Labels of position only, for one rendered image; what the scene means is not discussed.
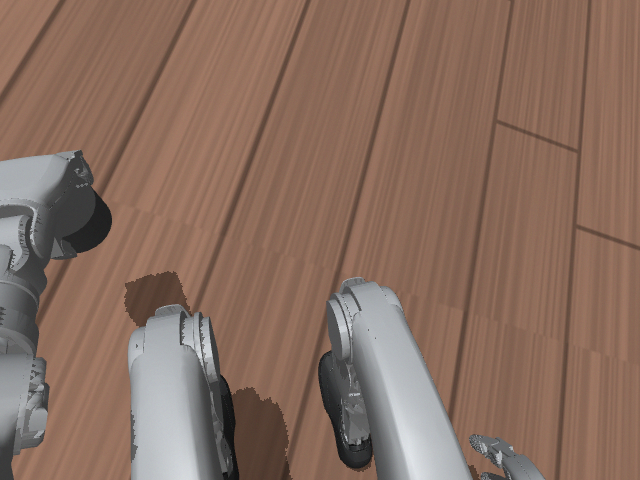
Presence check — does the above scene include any left robot hand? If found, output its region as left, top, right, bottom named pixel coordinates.
left=0, top=150, right=94, bottom=260

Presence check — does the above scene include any left robot foot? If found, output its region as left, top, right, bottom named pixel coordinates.
left=219, top=374, right=239, bottom=480

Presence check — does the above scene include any tin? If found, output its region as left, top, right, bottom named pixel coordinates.
left=55, top=176, right=112, bottom=253

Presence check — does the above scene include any left robot arm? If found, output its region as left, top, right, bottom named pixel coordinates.
left=0, top=199, right=57, bottom=480

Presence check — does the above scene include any right robot foot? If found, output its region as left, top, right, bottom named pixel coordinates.
left=318, top=350, right=372, bottom=469

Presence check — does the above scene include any right robot hand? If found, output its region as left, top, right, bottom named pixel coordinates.
left=469, top=435, right=546, bottom=480

